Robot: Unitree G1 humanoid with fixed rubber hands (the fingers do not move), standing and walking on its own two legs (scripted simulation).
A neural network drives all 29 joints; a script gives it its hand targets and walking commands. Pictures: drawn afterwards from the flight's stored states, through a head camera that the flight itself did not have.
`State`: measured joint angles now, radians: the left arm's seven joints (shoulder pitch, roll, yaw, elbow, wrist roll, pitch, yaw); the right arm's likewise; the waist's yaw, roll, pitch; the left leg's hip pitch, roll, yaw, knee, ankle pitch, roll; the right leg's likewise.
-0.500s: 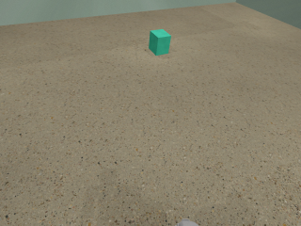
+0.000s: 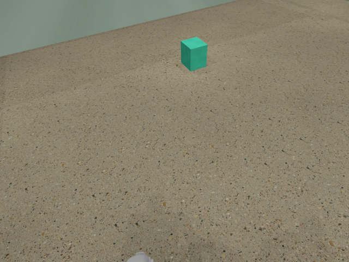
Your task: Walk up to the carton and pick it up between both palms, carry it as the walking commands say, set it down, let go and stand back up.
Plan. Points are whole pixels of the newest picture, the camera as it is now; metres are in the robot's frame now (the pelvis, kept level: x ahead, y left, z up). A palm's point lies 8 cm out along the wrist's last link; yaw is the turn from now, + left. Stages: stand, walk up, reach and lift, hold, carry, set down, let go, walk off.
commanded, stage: walk up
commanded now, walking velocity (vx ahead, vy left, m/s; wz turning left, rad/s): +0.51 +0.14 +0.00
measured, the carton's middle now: (193, 54) +2.25 -0.09 -0.66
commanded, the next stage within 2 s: none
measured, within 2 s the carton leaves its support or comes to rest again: neither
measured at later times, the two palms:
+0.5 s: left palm (84, 228) +0.26 +0.29 -0.16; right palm (253, 254) +0.20 -0.17 -0.12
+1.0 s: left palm (125, 167) +0.46 +0.20 -0.13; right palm (263, 162) +0.49 -0.27 -0.15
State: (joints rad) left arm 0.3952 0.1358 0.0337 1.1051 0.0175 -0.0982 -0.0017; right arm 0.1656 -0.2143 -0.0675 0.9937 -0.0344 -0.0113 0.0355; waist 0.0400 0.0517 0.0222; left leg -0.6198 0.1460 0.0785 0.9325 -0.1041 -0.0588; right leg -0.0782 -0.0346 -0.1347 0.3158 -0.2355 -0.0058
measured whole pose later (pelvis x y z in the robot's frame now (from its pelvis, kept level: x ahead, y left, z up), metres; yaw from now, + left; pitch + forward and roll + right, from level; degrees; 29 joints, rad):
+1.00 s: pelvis +0.46 -0.03 +0.00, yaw +0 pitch +1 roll +0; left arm 0.31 0.15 0.05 1.07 0.02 -0.10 0.00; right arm 0.24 -0.21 -0.08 1.03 -0.03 -0.03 0.02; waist 0.01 0.05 0.02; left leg -0.58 0.14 0.08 1.07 -0.19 -0.04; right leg -0.17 -0.05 -0.15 0.38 -0.22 0.00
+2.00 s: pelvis +0.94 -0.05 -0.02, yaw +0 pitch +3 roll -1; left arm 0.13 0.15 0.04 0.99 0.04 -0.09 -0.02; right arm 0.40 -0.17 -0.05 1.12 -0.02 -0.06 0.00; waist -0.05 0.04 0.05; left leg -0.38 0.14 0.04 1.17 -0.40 0.00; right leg -0.38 -0.05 -0.16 0.53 -0.19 -0.02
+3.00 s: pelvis +1.43 -0.07 -0.03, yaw -1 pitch +3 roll +0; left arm 0.09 0.17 0.04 0.96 0.04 -0.08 -0.04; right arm 0.46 -0.17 -0.04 1.14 -0.03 -0.05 0.01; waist -0.05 0.03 0.04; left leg -0.22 0.15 0.06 0.92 -0.50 -0.03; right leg -0.46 -0.08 -0.15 0.60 -0.18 -0.01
